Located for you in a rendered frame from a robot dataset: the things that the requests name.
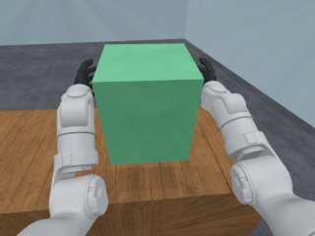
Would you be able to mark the left robot upper arm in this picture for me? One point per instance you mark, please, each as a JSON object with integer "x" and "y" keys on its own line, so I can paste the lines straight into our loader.
{"x": 75, "y": 203}

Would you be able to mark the robot right forearm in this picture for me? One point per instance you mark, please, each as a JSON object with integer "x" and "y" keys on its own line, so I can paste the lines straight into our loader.
{"x": 242, "y": 138}

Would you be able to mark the robot right hand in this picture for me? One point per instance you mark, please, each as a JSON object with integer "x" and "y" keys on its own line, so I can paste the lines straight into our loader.
{"x": 208, "y": 72}

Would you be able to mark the robot left forearm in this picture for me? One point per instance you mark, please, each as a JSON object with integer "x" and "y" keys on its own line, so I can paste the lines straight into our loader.
{"x": 75, "y": 127}

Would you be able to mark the robot left hand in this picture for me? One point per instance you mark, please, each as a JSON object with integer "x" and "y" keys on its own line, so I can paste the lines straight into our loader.
{"x": 83, "y": 77}

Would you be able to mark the right robot upper arm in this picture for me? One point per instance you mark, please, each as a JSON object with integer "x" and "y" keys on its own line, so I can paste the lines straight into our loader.
{"x": 263, "y": 183}

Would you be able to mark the pedestal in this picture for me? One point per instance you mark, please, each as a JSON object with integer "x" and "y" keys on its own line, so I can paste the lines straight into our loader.
{"x": 191, "y": 197}

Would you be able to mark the carton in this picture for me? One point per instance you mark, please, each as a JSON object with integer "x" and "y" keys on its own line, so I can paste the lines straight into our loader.
{"x": 147, "y": 97}

